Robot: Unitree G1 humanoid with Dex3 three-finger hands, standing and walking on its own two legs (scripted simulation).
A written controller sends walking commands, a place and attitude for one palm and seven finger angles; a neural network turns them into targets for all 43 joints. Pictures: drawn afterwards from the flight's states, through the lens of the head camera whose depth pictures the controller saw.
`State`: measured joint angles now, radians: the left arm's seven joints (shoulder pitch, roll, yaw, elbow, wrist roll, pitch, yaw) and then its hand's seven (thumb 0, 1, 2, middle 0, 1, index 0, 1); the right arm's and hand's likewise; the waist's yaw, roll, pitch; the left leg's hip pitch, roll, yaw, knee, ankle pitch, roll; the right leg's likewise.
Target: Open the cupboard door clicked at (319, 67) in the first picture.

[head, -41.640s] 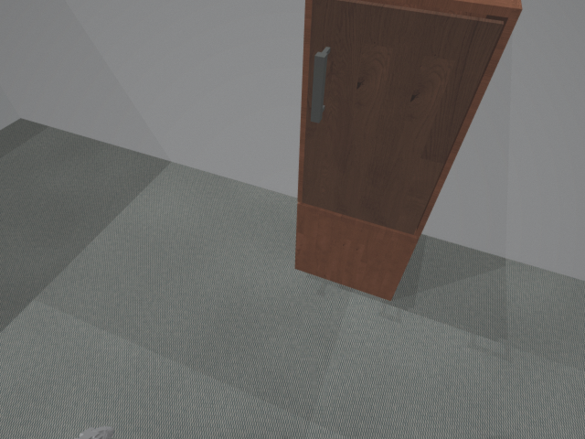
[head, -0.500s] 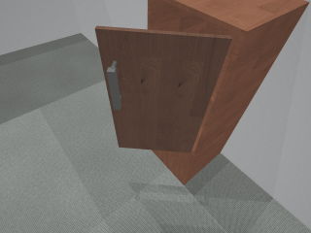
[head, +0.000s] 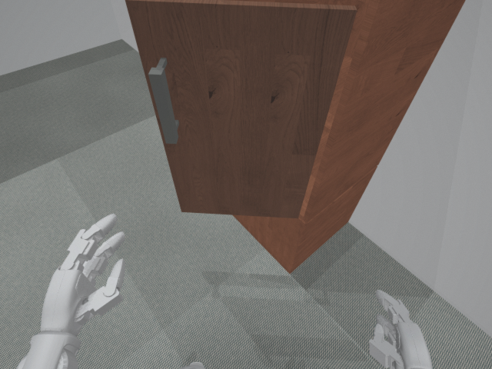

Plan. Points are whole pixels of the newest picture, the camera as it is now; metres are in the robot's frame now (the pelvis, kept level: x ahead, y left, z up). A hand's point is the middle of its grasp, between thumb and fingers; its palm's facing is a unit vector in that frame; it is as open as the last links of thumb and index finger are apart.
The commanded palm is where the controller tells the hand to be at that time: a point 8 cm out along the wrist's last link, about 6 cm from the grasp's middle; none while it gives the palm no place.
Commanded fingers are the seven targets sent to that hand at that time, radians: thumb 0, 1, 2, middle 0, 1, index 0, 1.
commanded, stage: raise the hand with hooked fingers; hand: left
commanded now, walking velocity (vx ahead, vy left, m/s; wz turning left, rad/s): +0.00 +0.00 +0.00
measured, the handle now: (167, 102) +0.56 +0.18 +0.12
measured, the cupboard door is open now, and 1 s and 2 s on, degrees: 46 46 46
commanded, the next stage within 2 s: move the hooked fingers beside the handle in 1.80 s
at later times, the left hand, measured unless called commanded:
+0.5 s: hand (83, 281) +0.23 +0.24 +0.06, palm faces +0.01 -1.00 -0.06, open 10.9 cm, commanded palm +0.20 +0.29 +0.06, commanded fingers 0.00 -0.06 0.49 -0.27 -0.92 -0.27 -0.92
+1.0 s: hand (44, 241) +0.26 +0.29 +0.11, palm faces +0.03 -1.00 -0.05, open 13.6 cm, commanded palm +0.24 +0.34 +0.12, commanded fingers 0.00 -0.50 0.30 -0.30 -1.20 -0.30 -1.20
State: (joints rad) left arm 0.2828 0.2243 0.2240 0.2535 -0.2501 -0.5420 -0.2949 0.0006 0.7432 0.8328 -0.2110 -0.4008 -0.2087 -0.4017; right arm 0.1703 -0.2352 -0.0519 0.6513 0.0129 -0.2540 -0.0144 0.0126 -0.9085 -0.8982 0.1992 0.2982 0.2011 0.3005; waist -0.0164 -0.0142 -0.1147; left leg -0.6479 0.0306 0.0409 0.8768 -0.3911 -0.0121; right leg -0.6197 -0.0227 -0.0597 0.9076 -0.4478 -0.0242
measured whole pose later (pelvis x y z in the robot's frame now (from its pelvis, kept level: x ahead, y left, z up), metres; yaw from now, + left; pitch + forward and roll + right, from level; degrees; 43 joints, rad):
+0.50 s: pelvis -0.01 +0.00 +0.00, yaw +0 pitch +9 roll -1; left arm 0.24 0.34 0.35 0.18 -0.37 -0.31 -0.44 0.00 0.16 0.59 -0.26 -0.77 -0.25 -0.77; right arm 0.29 -0.22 0.02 0.61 0.04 -0.26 -0.08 0.02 -0.91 -0.90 0.20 0.30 0.20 0.30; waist -0.01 0.03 -0.09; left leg -0.67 0.05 0.00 0.92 -0.40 -0.01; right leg -0.61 0.01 -0.09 0.89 -0.44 -0.03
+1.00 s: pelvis +0.00 +0.03 +0.02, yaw +1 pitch +4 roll -2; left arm 0.05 0.39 0.37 0.23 -0.34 -0.16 -0.45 -0.01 -0.41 0.34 -0.30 -1.14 -0.29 -1.14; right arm 0.24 -0.25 0.06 0.57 0.05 -0.25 -0.10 0.02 -0.91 -0.90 0.20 0.30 0.20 0.30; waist 0.02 0.02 -0.06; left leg -0.50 0.02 0.02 0.78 -0.36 0.02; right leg -0.42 -0.02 -0.08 0.72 -0.38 0.00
